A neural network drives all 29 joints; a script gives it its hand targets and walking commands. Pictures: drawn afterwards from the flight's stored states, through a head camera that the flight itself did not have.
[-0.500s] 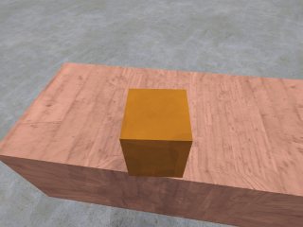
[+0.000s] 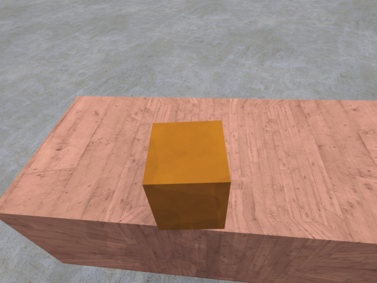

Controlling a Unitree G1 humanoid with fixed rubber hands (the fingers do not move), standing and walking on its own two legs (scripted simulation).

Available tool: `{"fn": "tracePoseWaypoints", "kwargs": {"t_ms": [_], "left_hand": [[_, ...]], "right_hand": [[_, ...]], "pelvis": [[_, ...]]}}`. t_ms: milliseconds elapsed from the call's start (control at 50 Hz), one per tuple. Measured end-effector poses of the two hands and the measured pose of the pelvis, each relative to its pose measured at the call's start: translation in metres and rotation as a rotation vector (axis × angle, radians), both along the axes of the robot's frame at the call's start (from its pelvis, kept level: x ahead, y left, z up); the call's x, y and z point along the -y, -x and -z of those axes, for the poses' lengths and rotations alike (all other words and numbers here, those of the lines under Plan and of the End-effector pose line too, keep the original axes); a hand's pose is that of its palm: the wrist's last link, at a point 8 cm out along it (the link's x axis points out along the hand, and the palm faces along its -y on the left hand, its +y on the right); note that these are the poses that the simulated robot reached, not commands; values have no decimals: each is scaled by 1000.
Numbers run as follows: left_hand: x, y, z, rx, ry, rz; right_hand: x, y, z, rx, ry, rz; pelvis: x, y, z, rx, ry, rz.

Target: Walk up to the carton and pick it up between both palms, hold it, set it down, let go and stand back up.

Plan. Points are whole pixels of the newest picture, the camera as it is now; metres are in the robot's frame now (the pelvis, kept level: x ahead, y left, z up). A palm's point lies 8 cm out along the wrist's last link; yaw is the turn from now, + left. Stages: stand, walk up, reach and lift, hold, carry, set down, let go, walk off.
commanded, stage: walk up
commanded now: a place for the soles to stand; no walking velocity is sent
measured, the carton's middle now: (189, 176) +0.44 +0.05 -0.09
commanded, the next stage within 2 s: stand in 0.30 s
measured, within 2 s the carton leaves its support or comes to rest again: neither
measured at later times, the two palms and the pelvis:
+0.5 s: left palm out of the picture +0.03 +0.26 -0.13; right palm out of the picture +0.03 -0.25 -0.13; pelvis +0.00 +0.00 +0.00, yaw +0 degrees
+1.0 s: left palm out of the picture +0.12 +0.24 -0.11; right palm out of the picture +0.12 -0.26 -0.11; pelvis -0.02 -0.02 -0.02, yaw +1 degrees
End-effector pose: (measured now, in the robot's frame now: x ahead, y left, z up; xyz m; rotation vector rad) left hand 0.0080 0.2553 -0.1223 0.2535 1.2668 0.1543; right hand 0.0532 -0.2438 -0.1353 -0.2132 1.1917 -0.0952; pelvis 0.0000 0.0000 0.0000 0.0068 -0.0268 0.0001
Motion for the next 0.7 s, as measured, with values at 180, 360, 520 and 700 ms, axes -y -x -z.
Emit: {"fn": "tracePoseWaypoints", "kwargs": {"t_ms": [180,360,520,700], "left_hand": [[0,-24,2,15,8,25],[2,-39,10,53,29,31],[0,-20,11,8,22,17],[-25,-108,2,53,-71,-17]], "right_hand": [[8,29,-1,-86,32,22],[14,31,-10,-78,67,26],[9,27,-8,-67,52,15],[13,-81,3,150,27,-84]], "pelvis": [[1,-2,-1,-1,1,3],[0,-1,-1,9,1,-2],[0,2,-2,11,1,-8],[6,35,30,1,3,-27]]}}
